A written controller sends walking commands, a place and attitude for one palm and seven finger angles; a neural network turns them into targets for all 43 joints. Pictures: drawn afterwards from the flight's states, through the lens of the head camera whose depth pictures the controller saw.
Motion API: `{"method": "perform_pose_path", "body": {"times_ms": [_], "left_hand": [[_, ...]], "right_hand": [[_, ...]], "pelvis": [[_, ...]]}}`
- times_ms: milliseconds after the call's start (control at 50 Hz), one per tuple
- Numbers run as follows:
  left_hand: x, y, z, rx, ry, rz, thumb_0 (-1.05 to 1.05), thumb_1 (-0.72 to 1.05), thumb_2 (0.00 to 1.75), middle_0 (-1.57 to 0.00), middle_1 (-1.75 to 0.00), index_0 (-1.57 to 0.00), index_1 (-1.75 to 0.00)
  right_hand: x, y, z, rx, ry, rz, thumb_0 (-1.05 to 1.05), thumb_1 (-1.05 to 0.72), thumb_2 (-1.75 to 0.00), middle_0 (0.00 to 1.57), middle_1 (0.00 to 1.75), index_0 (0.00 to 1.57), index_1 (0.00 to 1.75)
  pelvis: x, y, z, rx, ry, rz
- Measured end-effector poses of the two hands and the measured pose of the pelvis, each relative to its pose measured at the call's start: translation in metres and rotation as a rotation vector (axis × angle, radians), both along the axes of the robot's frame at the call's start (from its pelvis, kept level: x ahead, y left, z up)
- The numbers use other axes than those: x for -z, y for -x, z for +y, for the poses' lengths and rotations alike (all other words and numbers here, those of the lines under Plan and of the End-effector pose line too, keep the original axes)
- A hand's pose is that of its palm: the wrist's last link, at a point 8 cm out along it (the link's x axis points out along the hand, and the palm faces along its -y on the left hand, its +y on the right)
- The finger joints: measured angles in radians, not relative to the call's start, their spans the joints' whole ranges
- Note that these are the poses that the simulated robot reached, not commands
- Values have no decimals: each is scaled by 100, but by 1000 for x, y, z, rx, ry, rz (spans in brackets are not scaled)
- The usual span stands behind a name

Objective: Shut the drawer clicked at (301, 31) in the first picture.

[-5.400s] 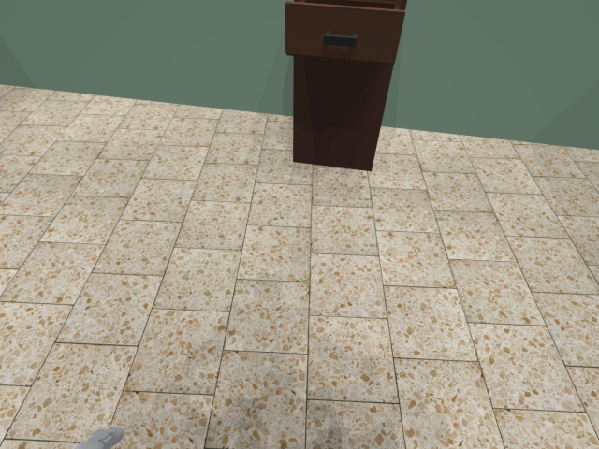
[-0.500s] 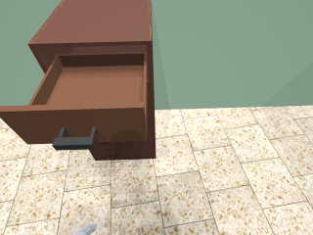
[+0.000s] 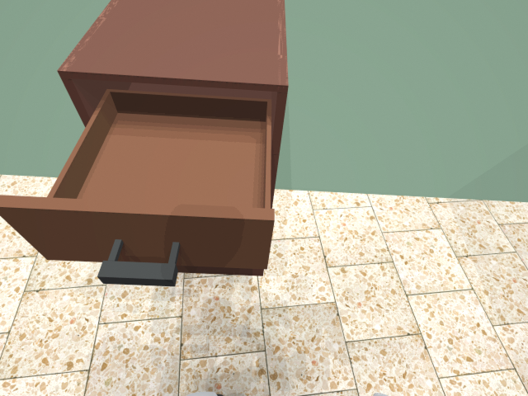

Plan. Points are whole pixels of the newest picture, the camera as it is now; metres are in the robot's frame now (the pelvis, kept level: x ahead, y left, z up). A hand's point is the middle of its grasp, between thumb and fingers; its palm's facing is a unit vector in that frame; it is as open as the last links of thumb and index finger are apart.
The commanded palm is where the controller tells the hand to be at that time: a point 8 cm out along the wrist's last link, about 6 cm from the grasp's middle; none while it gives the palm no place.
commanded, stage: come to a stop and stand still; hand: left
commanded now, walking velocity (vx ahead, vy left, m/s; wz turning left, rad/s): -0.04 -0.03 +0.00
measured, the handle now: (143, 260) +0.29 +0.22 +0.02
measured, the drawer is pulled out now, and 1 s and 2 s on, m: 0.30 0.30 0.30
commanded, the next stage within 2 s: look again from close up in 0.98 s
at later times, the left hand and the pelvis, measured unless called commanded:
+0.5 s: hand out of the picture -0.02 +0.11 -0.18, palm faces +0.05 -0.98 -0.21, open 7.2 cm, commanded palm none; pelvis -0.06 -0.07 +0.00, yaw +1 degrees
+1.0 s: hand out of the picture -0.11 +0.09 -0.17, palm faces +0.06 -0.99 -0.16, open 7.4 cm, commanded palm none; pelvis -0.08 -0.07 +0.01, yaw +0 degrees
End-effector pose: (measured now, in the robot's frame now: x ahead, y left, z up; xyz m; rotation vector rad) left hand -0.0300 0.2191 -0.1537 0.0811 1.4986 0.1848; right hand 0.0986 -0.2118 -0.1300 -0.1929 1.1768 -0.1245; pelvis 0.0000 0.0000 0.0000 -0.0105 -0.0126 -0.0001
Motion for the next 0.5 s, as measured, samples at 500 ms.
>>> {"method": "perform_pose_path", "body": {"times_ms": [500], "left_hand": [[-6, 1, -66, 56, -53, -174, 1, 94, 90, -20, -30, -20, -30]], "right_hand": [[21, 162, -87, 105, -20, 252, 1, -91, -90, 19, 29, 20, 30]], "pelvis": [[5, 57, -74, -21, 6, 4]]}}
